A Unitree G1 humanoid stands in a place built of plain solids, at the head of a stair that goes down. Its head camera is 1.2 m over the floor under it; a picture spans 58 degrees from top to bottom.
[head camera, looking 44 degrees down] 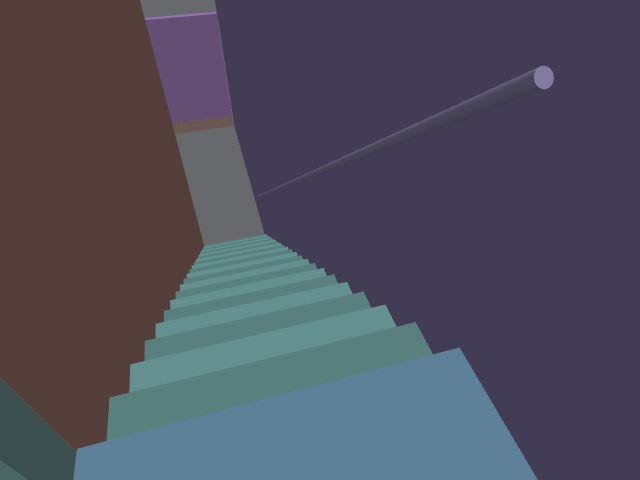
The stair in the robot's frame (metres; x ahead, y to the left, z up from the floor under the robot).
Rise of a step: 0.21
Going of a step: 0.25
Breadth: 1.13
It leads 16 degrees to the left of straight ahead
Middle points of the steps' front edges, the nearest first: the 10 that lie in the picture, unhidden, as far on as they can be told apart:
0.60 0.10 0.00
0.84 0.17 -0.20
1.09 0.24 -0.41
1.33 0.31 -0.62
1.58 0.38 -0.82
1.82 0.45 -1.03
2.06 0.52 -1.23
2.31 0.59 -1.44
2.55 0.66 -1.65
2.80 0.72 -1.85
